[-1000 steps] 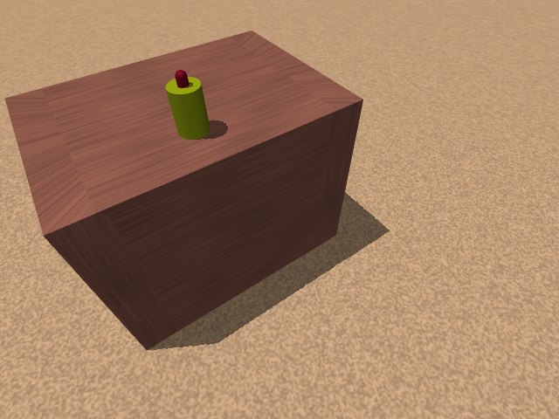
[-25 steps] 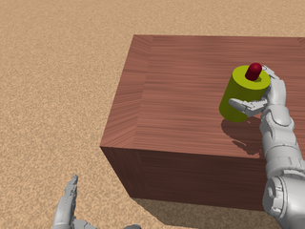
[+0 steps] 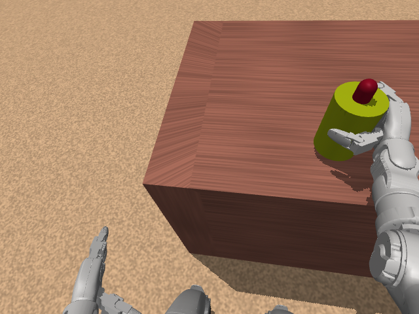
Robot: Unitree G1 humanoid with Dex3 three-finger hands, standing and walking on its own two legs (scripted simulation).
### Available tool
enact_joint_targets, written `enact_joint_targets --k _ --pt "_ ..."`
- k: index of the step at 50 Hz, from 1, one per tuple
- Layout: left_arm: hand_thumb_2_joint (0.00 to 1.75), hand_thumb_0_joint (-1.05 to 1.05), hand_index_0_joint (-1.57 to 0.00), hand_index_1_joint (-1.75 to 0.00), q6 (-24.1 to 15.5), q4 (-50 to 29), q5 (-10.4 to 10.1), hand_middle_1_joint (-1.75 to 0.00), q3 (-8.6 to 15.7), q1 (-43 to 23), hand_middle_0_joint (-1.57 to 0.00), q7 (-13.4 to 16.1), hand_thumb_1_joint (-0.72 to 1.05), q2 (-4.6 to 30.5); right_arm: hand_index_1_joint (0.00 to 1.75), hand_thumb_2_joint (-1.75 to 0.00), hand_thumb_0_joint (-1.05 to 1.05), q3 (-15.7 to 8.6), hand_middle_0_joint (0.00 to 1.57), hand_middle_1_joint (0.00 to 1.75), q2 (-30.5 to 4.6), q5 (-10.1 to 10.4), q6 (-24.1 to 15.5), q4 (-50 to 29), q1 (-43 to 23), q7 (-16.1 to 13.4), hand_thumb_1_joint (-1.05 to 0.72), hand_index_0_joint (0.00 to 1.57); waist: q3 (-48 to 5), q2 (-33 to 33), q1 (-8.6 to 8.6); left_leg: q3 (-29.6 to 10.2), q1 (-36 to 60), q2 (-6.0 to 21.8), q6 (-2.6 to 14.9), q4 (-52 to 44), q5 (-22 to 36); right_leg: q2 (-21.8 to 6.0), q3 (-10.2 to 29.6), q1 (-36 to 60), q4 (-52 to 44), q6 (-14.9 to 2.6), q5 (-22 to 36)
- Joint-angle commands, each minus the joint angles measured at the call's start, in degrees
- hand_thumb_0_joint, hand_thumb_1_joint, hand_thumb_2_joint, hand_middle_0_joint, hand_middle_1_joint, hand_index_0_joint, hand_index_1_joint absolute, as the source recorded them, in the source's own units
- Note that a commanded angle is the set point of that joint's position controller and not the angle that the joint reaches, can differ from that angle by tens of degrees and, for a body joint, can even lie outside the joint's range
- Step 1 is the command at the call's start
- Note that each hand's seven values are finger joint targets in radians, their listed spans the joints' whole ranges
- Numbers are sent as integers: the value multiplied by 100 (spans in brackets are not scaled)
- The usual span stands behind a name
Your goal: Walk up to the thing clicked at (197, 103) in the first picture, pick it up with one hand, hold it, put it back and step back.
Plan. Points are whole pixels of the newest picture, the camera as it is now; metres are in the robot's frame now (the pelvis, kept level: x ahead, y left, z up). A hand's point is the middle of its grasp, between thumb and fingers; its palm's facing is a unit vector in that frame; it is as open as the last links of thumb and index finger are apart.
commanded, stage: lower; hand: right
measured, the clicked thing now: (350, 117) +0.49 -0.18 +0.08
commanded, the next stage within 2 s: loosen in 0.38 s
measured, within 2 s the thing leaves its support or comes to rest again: rests again in 0.26 s
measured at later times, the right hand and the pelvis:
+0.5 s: hand (350, 121) +0.50 -0.19 +0.06, palm faces +0.11 +0.99 +0.01, open 11.8 cm; pelvis +0.00 +0.00 -0.02, yaw +0 degrees
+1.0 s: hand (352, 118) +0.50 -0.19 +0.06, palm faces +0.12 +0.99 +0.01, open 13.9 cm; pelvis +0.00 +0.00 -0.02, yaw +0 degrees
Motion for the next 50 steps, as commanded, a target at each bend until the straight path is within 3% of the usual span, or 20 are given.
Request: enact_joint_targets --k 1,4,5,7,8,9,12,15,18,20,21,23,24,26,28,30,31,33,40,50 --pt "6 0 -4 -5 -294 -804 34 -4 307 162 -5 41 -55 699 136 -124 0 -67 115 136 -1302 194 -615 -1275 -3060 18 5 121 -2707 -874 -22 154 1074 -202 195 -323 1508 178 25 1427 -420 -98 1823" --pt "6 0 -4 -5 -315 -1267 75 -4 247 -146 -5 34 -55 715 135 -124 0 -197 115 135 -1620 119 -737 -1690 -3528 -22 8 121 -3231 -953 -17 137 1111 -198 199 -217 1593 157 23 1507 -261 -106 1920" --pt "5 0 -5 -4 -293 -1232 75 -4 431 13 -5 54 -54 851 135 -124 0 -298 115 135 -1809 111 -748 -1868 -3629 -49 6 121 -3287 -960 -27 135 1154 -198 206 -191 1560 167 21 1485 -268 -103 1803" --pt "6 0 -4 -5 -251 -930 86 -4 430 386 -5 18 -55 786 135 -123 0 -155 115 135 -1316 144 -648 -1008 -2951 -10 7 120 -2604 -801 88 169 918 -208 208 -209 1390 183 20 1074 -294 -119 1521" --pt "5 0 -4 -5 -294 -1386 72 -4 410 9 -5 15 -55 832 134 -123 0 -145 114 134 -1379 130 -690 -1459 -3207 -2 6 120 -3089 -849 52 168 967 -215 204 -145 1466 158 64 1286 -262 -115 1693" --pt "5 0 -4 -4 -303 -1726 72 -4 608 -212 -5 59 -55 1068 136 -125 0 -418 115 136 -2017 73 -776 -1985 -3660 -73 7 121 -3502 -885 26 143 1105 -213 195 -121 1590 145 52 1508 -175 -113 1853" --pt "5 0 -4 -5 -241 -1254 76 -4 456 290 -5 1 -55 799 134 -122 0 -236 114 134 -1400 127 -688 -1090 -2969 -21 6 120 -2704 -734 90 191 885 -215 215 -63 1440 169 66 954 -166 -109 1623" --pt "6 0 -4 -5 -286 -1878 94 -4 596 -150 -5 52 -56 1036 135 -124 0 -345 115 135 -1847 50 -827 -1994 -3777 -55 7 121 -3766 -1067 90 185 1037 -229 214 52 1638 117 96 1541 -59 -90 2031" --pt "6 0 -4 -5 -188 -1161 83 -4 467 511 -5 -23 -55 758 136 -125 0 -111 116 136 -1196 100 -691 -1037 -2905 -2 5 122 -2682 -977 119 214 535 -247 230 27 1367 133 97 1101 -75 -82 1862" --pt "6 0 -4 -4 -281 -1894 105 -4 499 -202 -4 6 -55 915 137 -125 0 -346 116 137 -1738 40 -847 -1941 -3617 -41 7 122 -3705 -1058 45 174 856 -226 217 135 1670 115 104 1405 60 -99 2104" --pt "5 0 -4 -4 -253 -1784 131 -4 581 -12 -4 32 -55 1012 135 -123 0 -491 115 135 -1953 29 -846 -1877 -3632 -76 10 121 -3700 -1074 124 190 856 -233 220 147 1685 102 109 1441 95 -81 2160" --pt "5 0 -4 -4 -171 -1288 111 -4 468 465 -4 -39 -55 787 135 -124 0 -132 115 135 -1092 64 -677 -705 -2694 -5 7 121 -2520 -805 150 245 506 -249 234 156 1360 130 120 797 -40 -79 1763" --pt "5 0 -4 -4 -180 -1462 104 -4 518 313 -4 -33 -55 845 135 -124 0 -306 115 135 -1365 67 -752 -1109 -2971 -19 6 121 -2765 -885 157 227 401 -256 237 133 1304 93 157 963 4 -79 1839" --pt "2 0 -6 -4 -207 -1981 135 -5 590 127 -5 6 -51 984 125 -110 0 -357 114 125 -1725 -36 -827 -1539 -3468 -74 20 119 -3599 -974 192 192 854 -235 220 167 1594 120 88 1283 116 -108 1926" --pt "2 0 -6 -4 -121 -1609 113 -5 585 563 -5 -41 -50 942 109 -94 0 -371 108 109 -1526 27 -717 -1039 -2825 -19 26 112 -2923 -756 111 204 862 -214 228 177 1581 170 69 756 47 -102 1765" --pt "3 0 -6 -4 -164 -1840 93 -5 467 224 -5 -53 -51 760 99 -78 0 -219 104 99 -1412 -21 -756 -1399 -3137 11 33 108 -3370 -1093 118 148 833 -199 214 225 1774 165 29 1097 146 -117 2019" --pt "3 0 -6 -4 -143 -1782 110 -5 619 401 -5 -16 -51 936 94 -70 0 -410 105 94 -1715 -18 -782 -1561 -3413 -28 36 108 -3294 -951 209 186 746 -226 224 204 1659 140 79 1065 149 -106 1966" --pt "3 0 -6 -4 -130 -1727 105 -5 630 411 -5 -36 -52 973 84 -56 0 -303 101 84 -1473 32 -713 -1196 -3003 14 46 104 -2982 -970 205 223 573 -231 239 201 1514 132 102 1024 107 -88 1911" --pt "6 0 -4 -4 -117 -1802 91 -4 459 308 -5 -44 -55 832 56 -32 0 -303 72 56 -1537 -4 -672 -1174 -3022 78 61 74 -3060 -968 132 176 747 -209 219 185 1517 168 47 843 138 -128 1688" --pt "5 0 -4 -5 -67 -1922 81 -4 584 388 -4 -40 -55 902 32 -14 0 -331 47 32 -1600 -47 -619 -1162 -3088 93 61 47 -2985 -775 206 103 810 -176 190 129 1254 180 16 582 128 -175 1183"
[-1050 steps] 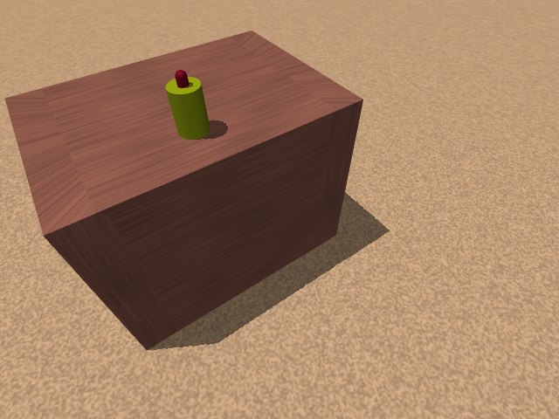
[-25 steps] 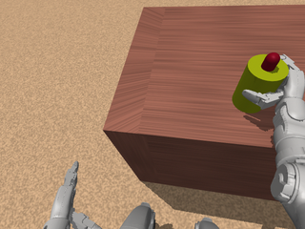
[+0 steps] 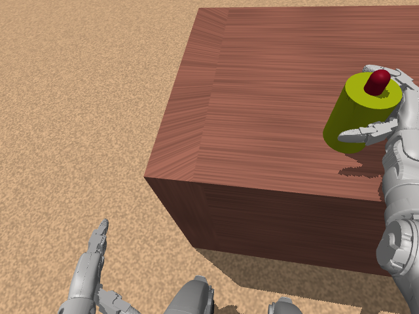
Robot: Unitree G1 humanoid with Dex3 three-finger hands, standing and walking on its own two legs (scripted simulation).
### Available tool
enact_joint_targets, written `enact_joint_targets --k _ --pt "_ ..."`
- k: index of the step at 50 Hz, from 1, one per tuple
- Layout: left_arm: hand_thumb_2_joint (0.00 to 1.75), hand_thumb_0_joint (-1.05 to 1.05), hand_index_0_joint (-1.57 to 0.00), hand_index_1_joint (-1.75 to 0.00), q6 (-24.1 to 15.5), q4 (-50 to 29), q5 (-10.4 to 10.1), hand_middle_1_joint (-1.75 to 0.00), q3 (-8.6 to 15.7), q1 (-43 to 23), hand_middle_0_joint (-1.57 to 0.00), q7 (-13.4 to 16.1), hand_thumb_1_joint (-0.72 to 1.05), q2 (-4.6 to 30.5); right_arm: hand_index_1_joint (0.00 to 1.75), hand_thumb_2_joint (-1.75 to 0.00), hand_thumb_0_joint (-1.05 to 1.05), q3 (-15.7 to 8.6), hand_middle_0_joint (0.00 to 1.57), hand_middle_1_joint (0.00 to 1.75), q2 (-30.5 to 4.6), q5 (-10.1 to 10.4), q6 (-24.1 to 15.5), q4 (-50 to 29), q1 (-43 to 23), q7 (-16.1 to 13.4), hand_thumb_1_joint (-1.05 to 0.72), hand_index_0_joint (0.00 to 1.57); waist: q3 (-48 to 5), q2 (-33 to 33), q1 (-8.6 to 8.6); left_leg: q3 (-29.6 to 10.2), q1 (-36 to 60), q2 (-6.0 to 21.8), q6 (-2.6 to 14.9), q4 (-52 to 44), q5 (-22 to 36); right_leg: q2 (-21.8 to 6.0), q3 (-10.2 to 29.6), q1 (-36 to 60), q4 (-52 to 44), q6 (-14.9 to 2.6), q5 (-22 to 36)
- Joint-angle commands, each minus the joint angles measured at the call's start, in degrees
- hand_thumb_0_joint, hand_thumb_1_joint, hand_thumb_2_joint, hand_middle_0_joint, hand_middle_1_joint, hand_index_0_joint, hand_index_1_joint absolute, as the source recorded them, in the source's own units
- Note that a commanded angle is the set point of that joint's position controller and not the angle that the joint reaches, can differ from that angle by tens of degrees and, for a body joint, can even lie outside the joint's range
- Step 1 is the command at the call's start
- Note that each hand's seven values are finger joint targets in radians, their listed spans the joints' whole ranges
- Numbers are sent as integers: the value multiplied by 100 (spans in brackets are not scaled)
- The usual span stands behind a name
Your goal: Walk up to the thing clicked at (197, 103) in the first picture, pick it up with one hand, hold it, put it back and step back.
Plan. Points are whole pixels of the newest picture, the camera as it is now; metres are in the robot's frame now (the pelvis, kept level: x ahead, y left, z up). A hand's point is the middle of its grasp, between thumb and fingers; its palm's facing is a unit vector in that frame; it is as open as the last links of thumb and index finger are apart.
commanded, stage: open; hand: right
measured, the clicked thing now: (361, 109) +0.51 -0.18 +0.08
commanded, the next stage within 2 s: withdraw in 0.02 s
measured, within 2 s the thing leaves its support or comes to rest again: neither
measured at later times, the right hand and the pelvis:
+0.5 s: hand out of the picture +0.51 -0.24 +0.16, palm faces +0.17 +0.99 -0.01, open 17.6 cm; pelvis +0.01 -0.01 +0.02, yaw +0 degrees
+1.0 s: hand out of the picture +0.44 -0.35 +0.18, palm faces +0.42 +0.84 -0.33, open 17.7 cm; pelvis +0.04 -0.01 +0.05, yaw -1 degrees
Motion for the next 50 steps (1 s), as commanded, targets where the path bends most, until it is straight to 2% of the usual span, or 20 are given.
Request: enact_joint_targets --k 1,4,6,10,14,16,18,22,23,25,26,28,29,30,32,35,38,41,45,50 --pt "5 0 -4 -5 -320 -952 7 -4 517 168 -4 75 -55 806 28 -11 0 22 42 28 -1261 81 -355 -1251 -2589 31 61 42 -2640 -681 18 17 1555 -155 145 -597 1563 228 -132 1317 -645 -225 1497" --pt "5 0 -4 -5 -305 -1093 -8 -4 503 34 -4 77 -55 822 18 -6 0 -109 30 18 -1466 86 -372 -1440 -2768 -8 61 30 -2658 -564 9 12 1576 -149 143 -615 1475 219 -112 1250 -658 -231 1408" --pt "6 0 -4 -5 -307 -1057 2 -4 510 48 -4 67 -56 805 14 -4 0 77 23 14 -1148 87 -349 -1241 -2622 17 61 24 -2575 -598 37 41 1495 -158 152 -584 1439 208 -109 1271 -670 -219 1394" --pt "3 0 -6 -4 -276 -1320 -12 -5 547 1 -5 93 -51 947 12 -10 0 -206 10 12 -1747 54 -377 -1553 -2796 -6 61 11 -2931 -715 8 87 1614 -178 169 -543 1639 188 -68 1524 -672 -181 1740" --pt "3 0 -5 -4 -193 -1045 -66 -5 411 230 -5 98 -52 814 7 -5 0 -235 6 7 -1942 99 -255 -1873 -2859 30 60 6 -2890 -1052 -188 109 1685 -187 195 -660 1540 210 -89 1780 -848 -142 1750" --pt "3 0 -5 -4 -169 -961 -83 -4 643 230 -5 153 -52 1043 6 -4 0 -428 6 6 -2347 114 -175 -2084 -2921 21 59 6 -3018 -1181 -226 140 1768 -199 208 -713 1592 194 -82 2043 -918 -116 1926" --pt "3 0 -5 -4 -172 -988 -136 -4 461 90 -5 149 -53 927 5 -3 0 -345 6 5 -2271 168 -27 -2370 -2975 102 61 6 -3227 -1159 -338 131 2075 -185 204 -791 1819 202 -99 2242 -973 -116 2183" --pt "3 0 -4 -4 -143 -330 -226 -4 482 242 -4 190 -53 967 5 -2 0 -278 6 5 -2116 232 395 -1357 -2332 309 60 5 -2444 -797 -312 194 2084 -209 212 -1011 1986 187 -78 2181 -1180 -104 2537" --pt "3 0 -5 -4 -151 -270 -240 -4 345 -61 -5 184 -53 892 5 -3 0 -225 6 5 -2095 255 462 -1399 -2313 381 59 5 -2365 -784 -443 197 2094 -204 202 -1066 1950 170 -64 2178 -1256 -100 2570" --pt "3 0 -5 -4 -195 -389 -255 -4 400 -485 -5 226 -53 1018 5 -3 0 -407 6 5 -2583 280 490 -1779 -3122 443 58 6 -2518 -872 -398 169 2163 -192 198 -1164 1869 139 -53 2378 -1360 -104 2504" --pt "3 0 -5 -4 -218 -204 -256 -4 356 -400 -4 223 -53 941 5 -3 0 -17 6 5 -1921 288 634 -1060 -2679 588 59 6 -2266 -705 -312 203 2068 -203 199 -1199 1823 132 -51 2399 -1422 -104 2511" --pt "8 0 -4 -7 -278 -207 -308 -5 119 -472 -6 209 -58 734 5 -2 0 141 7 5 -1695 354 754 -920 -2642 796 55 7 -2125 -529 -294 205 2058 -206 169 -1304 1810 127 -44 2427 -1497 -129 2559" --pt "7 0 -4 -6 -217 -498 -312 -5 76 -553 -5 188 -55 720 6 -4 0 -46 6 6 -2951 -302 850 -802 -2404 455 57 6 -2272 -461 -755 171 2530 -135 158 -1472 1882 193 -192 2391 -1614 -104 2583" --pt "7 0 -4 -6 -146 -354 -319 -5 176 -225 -5 170 -55 812 6 -4 0 -56 6 6 -2914 -254 884 -992 -2630 254 59 6 -2354 -477 -605 152 2703 -151 147 -1507 2060 195 -242 2508 -1677 -114 2627" --pt "5 0 -5 -5 -11 161 -329 -4 76 426 -5 34 -54 608 6 -3 0 288 6 6 -2322 -324 1089 -331 -2064 214 60 6 -1585 -294 -510 125 2645 -92 118 -1623 2264 285 -337 2184 -1771 -192 2450" --pt "5 0 -4 -4 59 222 -342 -4 73 201 -5 -49 -54 709 6 -3 0 21 6 6 -3180 -471 1201 -1027 -2541 -35 61 6 -1977 -382 -634 83 2873 -52 111 -1727 2352 290 -376 2400 -1863 -207 2521" --pt "7 0 -5 -5 138 473 -365 -5 266 101 -5 -122 -53 852 6 -3 0 -96 6 6 -3412 -552 1277 -1399 -2535 -238 61 5 -2082 -640 -795 128 2916 -57 155 -1807 2292 297 -363 2722 -1959 -158 2661" --pt "7 0 -5 -5 110 183 -407 -5 352 -460 -5 -113 -54 980 6 -4 0 -112 6 6 -3279 -546 1297 -1743 -2310 -433 61 5 -2609 -555 -860 162 3365 -55 160 -1796 2573 278 -339 2933 -1984 -121 2944" --pt "7 0 -4 -5 74 -12 -451 -4 375 -757 -5 -22 -55 991 6 -4 0 78 6 5 -2675 -478 1301 -1965 -1297 -616 61 5 -2567 -577 -986 264 3403 -81 194 -1835 2607 218 -307 3268 -2082 -84 3326" --pt "7 0 -4 -4 132 222 -480 -4 770 330 -5 29 -54 1103 6 -4 0 419 5 6 -1828 -192 1436 -3406 751 -641 61 5 -1851 -653 -1057 364 3338 -124 248 -1949 2780 171 -314 3659 -2231 -38 3983"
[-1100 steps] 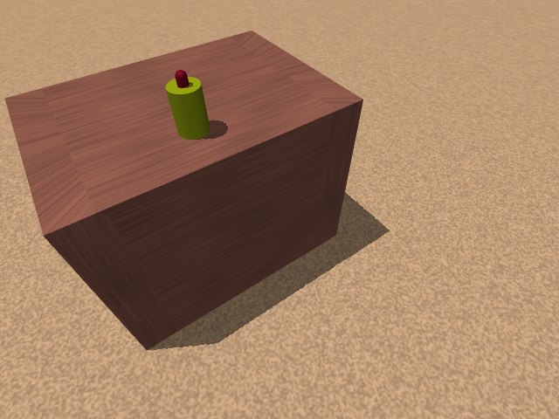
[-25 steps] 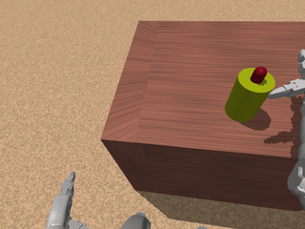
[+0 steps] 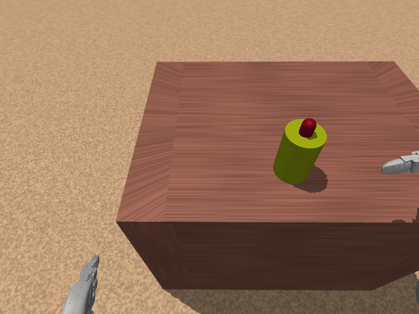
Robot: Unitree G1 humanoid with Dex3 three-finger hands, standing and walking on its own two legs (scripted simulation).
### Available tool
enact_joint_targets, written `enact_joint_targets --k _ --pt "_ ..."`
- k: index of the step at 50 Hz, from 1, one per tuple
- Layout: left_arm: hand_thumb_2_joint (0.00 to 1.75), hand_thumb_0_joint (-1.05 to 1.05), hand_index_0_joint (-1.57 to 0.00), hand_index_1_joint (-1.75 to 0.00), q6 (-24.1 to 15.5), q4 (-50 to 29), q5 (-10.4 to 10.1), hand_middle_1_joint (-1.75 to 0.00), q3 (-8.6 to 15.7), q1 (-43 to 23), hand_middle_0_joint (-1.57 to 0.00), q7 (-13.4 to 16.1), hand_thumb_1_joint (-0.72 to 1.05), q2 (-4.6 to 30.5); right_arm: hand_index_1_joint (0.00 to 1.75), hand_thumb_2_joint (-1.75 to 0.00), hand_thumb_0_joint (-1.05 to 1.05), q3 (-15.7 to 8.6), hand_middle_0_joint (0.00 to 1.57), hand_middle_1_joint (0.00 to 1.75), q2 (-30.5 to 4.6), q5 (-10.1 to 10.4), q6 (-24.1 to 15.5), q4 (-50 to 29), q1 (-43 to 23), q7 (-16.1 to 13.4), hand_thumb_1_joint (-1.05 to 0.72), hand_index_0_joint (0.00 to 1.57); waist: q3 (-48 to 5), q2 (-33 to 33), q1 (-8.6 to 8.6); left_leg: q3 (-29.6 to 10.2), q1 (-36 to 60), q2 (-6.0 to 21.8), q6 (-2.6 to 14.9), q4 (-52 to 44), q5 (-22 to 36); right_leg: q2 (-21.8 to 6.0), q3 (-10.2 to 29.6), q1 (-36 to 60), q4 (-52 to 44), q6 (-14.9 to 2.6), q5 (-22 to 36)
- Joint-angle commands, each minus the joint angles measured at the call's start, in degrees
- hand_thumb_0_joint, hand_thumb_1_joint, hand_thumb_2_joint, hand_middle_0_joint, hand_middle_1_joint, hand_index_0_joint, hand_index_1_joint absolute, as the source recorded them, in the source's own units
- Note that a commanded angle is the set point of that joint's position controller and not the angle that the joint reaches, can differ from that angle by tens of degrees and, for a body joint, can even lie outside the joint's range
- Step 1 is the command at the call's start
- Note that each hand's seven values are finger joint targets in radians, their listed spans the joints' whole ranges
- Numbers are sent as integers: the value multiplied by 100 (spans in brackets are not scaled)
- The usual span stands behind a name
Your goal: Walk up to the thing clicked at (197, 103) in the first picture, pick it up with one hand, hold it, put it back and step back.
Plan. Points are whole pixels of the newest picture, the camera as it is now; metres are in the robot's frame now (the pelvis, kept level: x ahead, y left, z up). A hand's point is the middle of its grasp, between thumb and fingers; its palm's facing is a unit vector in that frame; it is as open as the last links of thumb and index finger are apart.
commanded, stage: sink last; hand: right
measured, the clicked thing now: (299, 147) +0.47 -0.17 +0.03
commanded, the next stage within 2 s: home in 0.84 s
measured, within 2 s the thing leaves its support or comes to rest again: neither
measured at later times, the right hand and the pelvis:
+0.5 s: hand out of the picture +0.17 -0.26 +0.11, palm faces +0.39 +0.83 -0.40, open 17.7 cm; pelvis -0.01 +0.01 +0.01, yaw -2 degrees
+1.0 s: hand out of the picture +0.14 -0.26 +0.10, palm faces +0.38 +0.82 -0.42, open 17.5 cm; pelvis -0.03 +0.02 +0.01, yaw -2 degrees
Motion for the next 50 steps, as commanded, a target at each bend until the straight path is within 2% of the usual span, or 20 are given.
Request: enact_joint_targets --k 1,3,5,8,13,17,19,21,23,28,31,32,35,38,42,44,45,47,48,50 --pt "6 0 -5 -4 -310 -954 -56 -4 646 345 -5 81 -53 824 6 -4 0 165 6 6 -797 299 -228 -2752 -102 -42 61 5 -1635 -504 -220 378 1302 -198 299 -239 2332 107 -259 1361 -461 -11 3274" --pt "6 0 -5 -4 -217 -797 -115 -4 638 407 -5 43 -53 649 6 -4 0 280 5 6 -447 413 -144 -3691 736 -29 61 5 -1164 -451 -259 401 1292 -209 309 -337 2191 102 -284 1264 -617 -26 3031" --pt "6 0 -5 -4 -124 -614 -138 -4 734 274 -5 36 -53 641 6 -4 0 -44 5 6 -614 495 -136 -4846 1250 -95 61 5 -942 -533 -345 401 1343 -210 304 -434 2007 97 -281 1228 -718 -25 2774" --pt "6 0 -4 -5 -7 -314 -106 -4 636 13 -5 -18 -54 432 6 -4 0 -95 5 6 -304 582 -157 -6302 2229 -198 61 5 -591 -852 -479 395 1533 -205 311 -529 1726 75 -252 1125 -904 20 2514" --pt "6 0 -4 -4 -29 -548 4 -4 712 -714 -5 210 -54 583 6 -4 0 -252 5 6 -101 603 -258 -7703 3521 -465 61 5 -757 -632 -499 333 1871 -142 237 -570 1776 107 -227 1299 -895 -38 2292" --pt "6 0 -4 -4 -152 -772 88 -4 944 -673 -5 439 -54 798 6 -4 0 -73 5 6 508 575 -341 -7625 4801 -580 61 5 -505 52 -415 430 1903 -155 172 -632 1422 88 -166 1307 -958 -92 1921" --pt "5 0 -5 -4 -216 -1106 87 -4 929 -588 -5 468 -53 744 6 -4 0 136 5 6 842 561 -405 -7683 5320 -545 61 5 -275 163 -379 440 1782 -121 145 -671 1288 128 -210 1265 -979 -117 1735" --pt "4 0 -5 -4 -210 -676 67 -4 794 -30 -5 432 -52 440 6 -4 0 260 5 6 1085 552 -455 -7494 5907 -486 61 5 165 331 -430 450 1655 -91 125 -751 1107 163 -255 1154 -1038 -146 1557" --pt "4 0 -5 -4 -278 -920 39 -5 1067 44 -5 432 -52 673 6 -4 0 112 5 6 997 588 -524 -7771 6066 -428 61 5 186 324 -398 444 1572 -82 116 -791 1009 181 -265 1213 -1075 -158 1455" --pt "5 0 -5 -5 -397 -448 53 -5 751 0 -5 395 -53 249 6 -5 0 -138 5 6 790 564 -634 -7797 5528 -426 61 5 836 -23 -361 361 1202 -11 96 -991 261 262 -264 1012 -1260 -185 608" --pt "4 0 -5 -4 -591 -352 111 -5 967 -379 -5 462 -52 487 6 -5 0 -297 5 6 637 543 -742 -7737 5543 -466 60 5 848 -99 -415 307 1182 33 107 -1102 -264 281 -235 939 -1322 -187 165" --pt "4 0 -5 -4 -650 -304 141 -5 853 -395 -5 465 -52 399 6 -5 0 -355 5 6 577 532 -815 -7763 5507 -491 59 5 723 -105 -452 295 1285 40 105 -1130 -299 295 -231 957 -1299 -187 165" --pt "5 0 -5 -5 -795 -182 181 -5 529 -470 -5 455 -53 129 6 -5 0 -274 5 6 735 490 -962 -7368 5915 -511 59 5 528 12 -567 284 1515 53 105 -1114 -90 308 -243 964 -1223 -176 456" --pt "6 0 -5 -5 -890 -272 220 -5 598 -648 -5 480 -54 327 6 -5 0 -244 5 6 730 466 -1096 -7543 5894 -517 59 5 343 -50 -580 317 1628 38 118 -1080 193 310 -251 1094 -1241 -160 658" --pt "8 0 -4 -6 -1030 -605 226 -5 959 -808 -5 498 -54 762 6 -6 0 -157 5 6 884 476 -1228 -7250 6047 -494 57 5 507 342 -476 326 1606 25 102 -1291 -216 281 -227 1158 -1395 -168 387" --pt "8 0 -4 -6 -998 -160 214 -5 840 -423 -5 457 -54 515 6 -6 0 -176 5 6 901 468 -1300 -6972 6168 -476 57 5 726 320 -543 347 1615 19 102 -1338 -211 287 -235 1110 -1447 -164 407" --pt "8 0 -4 -6 -1032 -446 197 -6 1069 -539 -5 479 -54 733 6 -6 0 -362 5 6 759 480 -1335 -6892 6083 -474 57 5 656 463 -509 357 1623 24 89 -1376 -200 294 -232 1172 -1445 -174 448" --pt "9 0 -4 -6 -1002 -197 192 -5 866 -295 -5 433 -55 463 6 -6 0 -303 4 6 832 472 -1380 -6550 6179 -429 58 5 812 486 -530 295 1583 59 85 -1462 -188 314 -282 1213 -1449 -176 522" --pt "17 0 -12 -14 -1007 -253 182 -13 1000 -349 -12 447 -47 576 6 -8 0 -344 6 6 750 474 -1419 -6586 6001 -427 52 6 748 438 -495 299 1624 34 88 -1488 -175 301 -270 1254 -1522 -183 501" --pt "33 0 -13 -18 -1032 -174 170 -18 658 -390 -13 400 -31 254 5 -6 0 -94 5 5 953 460 -1453 -6483 5980 -397 55 5 821 267 -502 379 1653 -21 107 -1433 67 291 -255 1267 -1612 -178 605"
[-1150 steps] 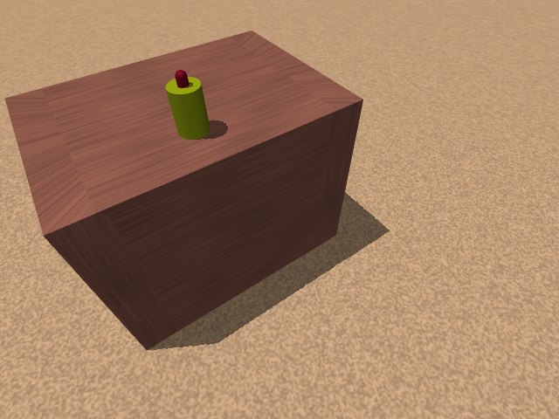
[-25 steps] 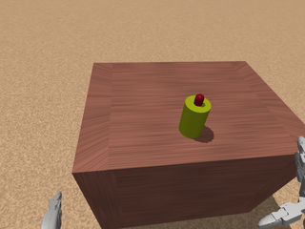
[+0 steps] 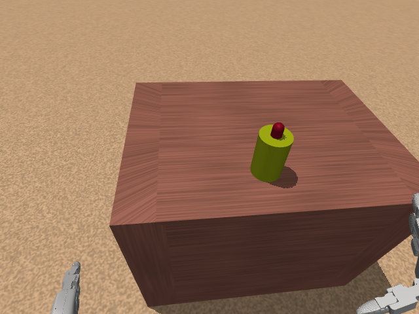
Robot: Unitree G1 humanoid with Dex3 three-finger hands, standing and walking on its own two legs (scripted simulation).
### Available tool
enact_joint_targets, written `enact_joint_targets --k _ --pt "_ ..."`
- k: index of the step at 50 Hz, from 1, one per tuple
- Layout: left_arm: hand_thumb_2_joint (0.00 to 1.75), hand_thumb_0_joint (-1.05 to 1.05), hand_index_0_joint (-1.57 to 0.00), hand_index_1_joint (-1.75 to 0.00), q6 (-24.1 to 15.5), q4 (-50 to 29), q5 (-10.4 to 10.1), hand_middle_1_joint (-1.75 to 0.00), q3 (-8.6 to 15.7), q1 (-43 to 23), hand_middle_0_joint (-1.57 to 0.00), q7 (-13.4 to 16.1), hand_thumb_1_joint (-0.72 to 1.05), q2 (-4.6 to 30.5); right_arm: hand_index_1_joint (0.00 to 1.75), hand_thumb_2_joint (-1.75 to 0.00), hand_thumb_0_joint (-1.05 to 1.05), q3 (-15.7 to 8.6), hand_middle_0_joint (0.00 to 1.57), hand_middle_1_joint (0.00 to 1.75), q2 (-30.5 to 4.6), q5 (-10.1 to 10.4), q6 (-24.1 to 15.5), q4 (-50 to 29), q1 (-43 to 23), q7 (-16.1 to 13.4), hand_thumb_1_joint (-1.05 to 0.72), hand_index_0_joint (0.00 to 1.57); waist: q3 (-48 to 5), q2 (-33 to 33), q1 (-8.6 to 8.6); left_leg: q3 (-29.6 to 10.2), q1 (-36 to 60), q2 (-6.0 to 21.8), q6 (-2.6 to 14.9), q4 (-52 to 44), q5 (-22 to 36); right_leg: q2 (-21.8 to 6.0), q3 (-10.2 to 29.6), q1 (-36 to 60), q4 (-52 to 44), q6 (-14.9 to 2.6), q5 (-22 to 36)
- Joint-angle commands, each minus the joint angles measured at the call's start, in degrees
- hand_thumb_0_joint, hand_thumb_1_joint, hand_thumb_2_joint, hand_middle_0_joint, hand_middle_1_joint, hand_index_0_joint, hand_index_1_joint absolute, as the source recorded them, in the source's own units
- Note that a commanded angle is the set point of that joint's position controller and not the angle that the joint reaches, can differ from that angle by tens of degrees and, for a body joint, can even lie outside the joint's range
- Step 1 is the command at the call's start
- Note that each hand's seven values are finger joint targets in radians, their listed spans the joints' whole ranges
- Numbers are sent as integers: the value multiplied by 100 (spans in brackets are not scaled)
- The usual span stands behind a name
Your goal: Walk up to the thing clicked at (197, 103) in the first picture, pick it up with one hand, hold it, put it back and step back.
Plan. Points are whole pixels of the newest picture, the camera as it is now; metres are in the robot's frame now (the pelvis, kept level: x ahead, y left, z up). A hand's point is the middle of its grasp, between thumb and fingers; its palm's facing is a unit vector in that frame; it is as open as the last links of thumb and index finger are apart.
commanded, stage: home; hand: right
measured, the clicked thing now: (271, 149) +0.51 -0.17 +0.02
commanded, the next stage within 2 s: none
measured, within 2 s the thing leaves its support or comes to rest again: neither
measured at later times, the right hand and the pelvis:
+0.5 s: hand (300, 301) +0.18 -0.18 -0.09, palm faces +0.05 +0.98 -0.21, open 17.4 cm; pelvis +0.01 -0.01 +0.01, yaw +0 degrees
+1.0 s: hand (306, 301) +0.18 -0.20 -0.11, palm faces -0.05 +0.95 -0.31, open 17.4 cm; pelvis +0.03 -0.01 +0.00, yaw +1 degrees
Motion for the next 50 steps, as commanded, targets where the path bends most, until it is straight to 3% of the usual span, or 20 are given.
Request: enact_joint_targets --k 1,4,7,10,13,14,16,17,21,24,29,30,32,36,38,40,44,45,47,50 --pt "41 0 -13 -19 -382 -920 -15 -19 -97 -525 -13 -4 -23 358 5 -6 0 -447 5 5 -932 50 -380 -711 -414 -62 55 5 130 236 -91 256 209 -157 46 -876 -235 171 -364 -348 -819 -237 0" --pt "57 0 -14 -20 -440 -819 -1 -20 -507 -884 -14 -48 1 52 5 -5 0 74 5 5 -542 -11 -400 -458 -408 -55 57 5 56 89 -56 248 304 -182 70 -837 -87 147 -369 -334 -854 -205 112" --pt "62 0 -15 -22 -452 -361 43 -22 -743 -1063 -15 -48 25 -71 6 -6 0 342 5 6 -500 -69 -340 -185 -486 -72 54 5 -42 -181 -55 229 362 -187 99 -808 98 145 -371 -354 -830 -191 265" --pt "69 0 -16 -24 -445 -119 96 -23 -253 -944 -16 35 49 568 6 -6 0 565 5 6 -405 -118 -197 389 -348 -93 54 5 -267 44 185 283 374 -238 85 -791 304 98 -334 -111 -852 -189 391" --pt "74 0 -17 -25 -432 -98 105 -25 -112 -1045 -17 56 62 708 6 -6 0 631 6 6 -403 -172 -57 891 -476 -112 54 5 -418 199 198 310 431 -221 60 -807 524 101 -304 26 -806 -191 634" --pt "78 0 -18 -26 -414 -27 103 -26 -60 -991 -18 81 69 750 6 -7 0 782 6 6 -317 -184 10 1200 -629 -104 53 6 -335 301 317 282 346 -210 37 -843 581 116 -332 60 -779 -214 645" --pt "86 0 -19 -28 -422 -86 95 -28 -86 -1164 -19 80 82 731 6 -8 0 991 6 6 -171 -204 78 1437 -1044 -112 52 6 -426 416 353 295 362 -225 36 -817 651 80 -290 151 -808 -212 710" --pt "85 0 -19 -28 -398 -11 81 -28 -306 -1072 -19 60 82 484 6 -6 0 1176 5 6 -18 -218 131 1713 -1168 -93 54 5 -372 434 391 288 312 -228 42 -814 666 76 -292 139 -798 -211 731" --pt "90 0 -20 -30 -350 89 48 -30 -678 -1222 -20 36 90 77 5 -6 0 1363 5 6 53 -245 256 2457 -1741 -127 54 5 -536 234 316 219 438 -189 50 -790 761 103 -327 47 -760 -206 801" --pt "90 0 -20 -30 -303 107 62 -30 -677 -1329 -20 39 90 141 5 -6 0 1377 5 5 -71 -244 330 2716 -1908 -166 54 5 -834 30 211 194 705 -175 67 -751 1094 112 -358 127 -720 -165 1143" --pt "90 0 -20 -30 -162 117 50 -30 -618 -1398 -20 -43 90 285 5 -6 0 1393 5 5 -117 -209 527 3192 -1712 -215 55 5 -766 -16 133 219 935 -213 87 -801 1409 76 -373 59 -762 -123 1510" --pt "90 0 -20 -30 -78 540 134 -30 -501 -954 -20 -62 90 685 5 -5 0 708 5 5 -535 -204 446 2669 -1777 -384 55 5 -642 -219 -34 165 931 -255 111 -802 1204 126 -407 2 -761 -114 1271" --pt "90 0 -20 -30 -25 390 108 -30 -610 -1103 -20 -116 90 512 5 -6 0 1609 5 5 319 -198 529 3106 -1372 -295 54 5 -351 124 178 200 779 -296 117 -883 1029 91 -429 -61 -844 -135 1077" --pt "90 0 -20 -30 115 446 85 -30 -550 -1134 -20 -147 90 578 5 -6 0 1477 5 5 212 -198 477 3034 -1763 -358 54 5 -336 298 170 196 655 -299 107 -888 929 72 -421 -43 -840 -167 951" --pt "90 0 -20 -30 165 408 75 -30 -548 -1124 -20 -157 90 570 5 -6 0 1624 5 5 334 -186 483 3034 -1805 -331 54 5 -389 453 234 192 579 -301 89 -871 959 67 -416 16 -803 -198 966" --pt "90 0 -20 -30 193 436 70 -30 -558 -1132 -20 -149 90 564 5 -5 0 1579 5 5 239 -189 452 2907 -2109 -354 55 5 -436 391 245 151 566 -271 80 -894 819 100 -436 34 -800 -210 784" --pt "90 0 -20 -30 259 497 86 -30 -537 -1049 -20 -98 90 611 5 -5 0 1483 5 5 130 -199 469 2963 -2076 -408 56 5 -818 466 197 150 785 -263 71 -737 1375 93 -424 202 -667 -183 1393" --pt "90 0 -20 -30 318 1076 414 -30 -304 -696 -20 -214 90 1546 5 -4 0 1250 5 5 -1305 -554 674 3976 -1353 -220 58 5 -1145 58 212 -393 909 390 234 -95 2742 -450 58 456 -311 -248 2700" --pt "90 0 -20 -30 398 1193 387 -30 -331 -663 -20 -276 90 1482 5 -5 0 1268 5 5 -1152 -459 816 4166 -1275 -107 55 5 -1398 109 166 -348 1083 429 311 -51 3203 -472 92 580 -177 -281 3045" --pt "90 0 -20 -30 471 1500 297 -30 -452 -860 -20 -334 90 1425 5 -6 0 1492 5 5 -985 -379 843 4572 -1638 -5 55 5 -806 399 240 -405 708 401 269 -390 2510 -443 82 415 -404 -247 2107"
